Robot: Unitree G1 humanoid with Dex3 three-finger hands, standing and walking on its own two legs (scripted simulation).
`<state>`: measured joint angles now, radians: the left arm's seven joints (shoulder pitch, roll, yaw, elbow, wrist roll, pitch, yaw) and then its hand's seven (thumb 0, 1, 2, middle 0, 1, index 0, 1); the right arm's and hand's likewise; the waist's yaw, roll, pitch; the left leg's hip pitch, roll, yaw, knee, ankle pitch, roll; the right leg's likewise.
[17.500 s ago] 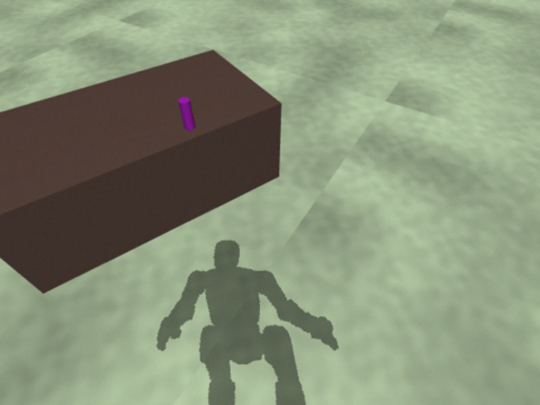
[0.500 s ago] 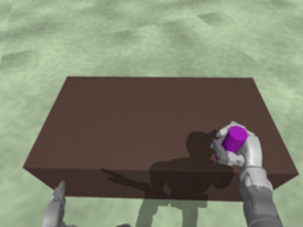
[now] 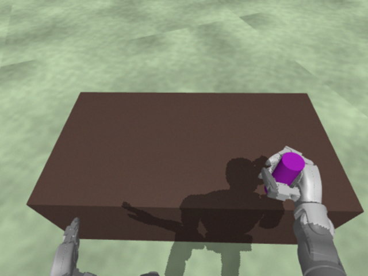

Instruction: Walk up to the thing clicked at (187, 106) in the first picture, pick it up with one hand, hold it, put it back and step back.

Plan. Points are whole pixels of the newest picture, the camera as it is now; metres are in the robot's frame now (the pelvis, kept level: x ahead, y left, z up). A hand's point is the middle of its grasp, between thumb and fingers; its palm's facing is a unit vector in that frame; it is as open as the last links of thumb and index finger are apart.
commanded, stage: hold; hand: right
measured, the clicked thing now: (282, 176) +0.32 -0.19 +0.05
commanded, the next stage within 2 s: crouch in 0.32 s
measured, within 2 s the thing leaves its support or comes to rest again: neither
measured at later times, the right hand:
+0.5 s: hand (273, 176) +0.32 -0.17 +0.05, palm faces +0.06 +1.00 +0.01, open 5.3 cm
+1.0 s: hand (260, 171) +0.38 -0.17 -0.04, palm faces +0.07 +1.00 +0.03, open 5.2 cm
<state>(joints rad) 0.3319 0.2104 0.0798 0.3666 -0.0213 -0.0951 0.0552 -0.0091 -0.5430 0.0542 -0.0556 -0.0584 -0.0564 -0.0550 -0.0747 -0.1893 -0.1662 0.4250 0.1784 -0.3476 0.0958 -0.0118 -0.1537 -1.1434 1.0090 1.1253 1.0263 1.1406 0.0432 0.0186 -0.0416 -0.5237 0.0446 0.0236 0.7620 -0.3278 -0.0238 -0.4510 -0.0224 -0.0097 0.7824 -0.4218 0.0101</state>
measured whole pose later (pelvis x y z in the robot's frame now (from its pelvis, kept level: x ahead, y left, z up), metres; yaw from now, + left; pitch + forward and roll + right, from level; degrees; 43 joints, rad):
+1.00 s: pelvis -0.02 +0.00 -0.04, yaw +0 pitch +15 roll +0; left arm 0.37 0.21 0.06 0.17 0.03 -0.13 0.03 -0.01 -0.53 0.05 -0.06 -0.07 -0.07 -0.06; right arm -0.43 -0.27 -0.32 0.87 0.13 -0.51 0.14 -0.01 -0.15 -1.15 1.01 1.12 1.03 1.14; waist 0.13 0.06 -0.08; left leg -0.90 0.04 0.02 1.03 -0.39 -0.02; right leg -0.83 -0.03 0.00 1.07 -0.50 0.01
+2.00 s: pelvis -0.03 +0.00 -0.12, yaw +1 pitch +26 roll +3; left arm 0.47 0.26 0.08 -0.23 0.08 -0.12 -0.04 -0.01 -0.53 0.05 -0.07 -0.06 -0.07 -0.05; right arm -0.62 -0.40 -0.50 1.09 0.03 -0.61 0.14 -0.01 -0.15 -1.14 1.01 1.11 1.03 1.14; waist 0.27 0.04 -0.14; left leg -1.32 0.03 0.05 1.35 -0.49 -0.01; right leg -1.27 -0.04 0.05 1.44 -0.63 0.02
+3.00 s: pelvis -0.06 +0.00 -0.18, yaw +2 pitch +30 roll +4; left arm 0.51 0.32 0.16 -0.41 0.08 -0.16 -0.06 -0.01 -0.56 0.06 -0.07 -0.05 -0.06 -0.06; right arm -0.65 -0.49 -0.55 1.09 -0.01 -0.62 0.13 -0.01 -0.15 -1.14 1.01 1.12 1.03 1.14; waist 0.35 0.04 -0.15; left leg -1.57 0.03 0.06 1.56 -0.51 -0.02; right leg -1.54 -0.04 0.07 1.67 -0.67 0.02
